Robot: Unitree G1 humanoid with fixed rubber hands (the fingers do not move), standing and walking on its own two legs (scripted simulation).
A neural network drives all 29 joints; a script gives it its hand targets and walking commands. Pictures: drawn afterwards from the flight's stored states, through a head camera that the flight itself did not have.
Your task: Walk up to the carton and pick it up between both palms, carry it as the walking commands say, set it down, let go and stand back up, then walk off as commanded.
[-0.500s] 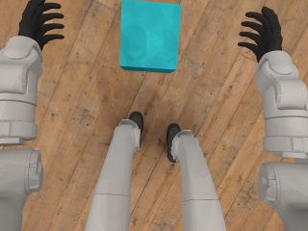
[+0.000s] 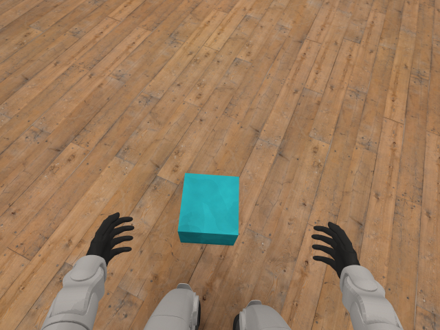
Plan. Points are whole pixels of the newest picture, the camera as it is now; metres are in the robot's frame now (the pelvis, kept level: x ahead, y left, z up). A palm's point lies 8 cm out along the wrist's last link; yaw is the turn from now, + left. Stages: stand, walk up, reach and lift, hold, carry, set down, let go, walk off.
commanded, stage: let go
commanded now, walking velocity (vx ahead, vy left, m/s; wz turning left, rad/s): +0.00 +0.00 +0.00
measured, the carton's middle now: (209, 209) +0.54 +0.04 -0.65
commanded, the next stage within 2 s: stand in 0.64 s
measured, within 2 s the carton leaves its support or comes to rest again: neither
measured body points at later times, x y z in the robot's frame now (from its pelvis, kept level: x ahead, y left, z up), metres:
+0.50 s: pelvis +0.06 -0.02 +0.03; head +0.07 -0.01 +0.48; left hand +0.22 +0.22 -0.05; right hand +0.23 -0.25 -0.04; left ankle +0.07 +0.08 -0.70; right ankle +0.02 -0.13 -0.70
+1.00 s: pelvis +0.07 -0.02 +0.03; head +0.03 -0.01 +0.48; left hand +0.24 +0.25 -0.03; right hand +0.21 -0.29 -0.05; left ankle +0.07 +0.08 -0.70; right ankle +0.02 -0.13 -0.70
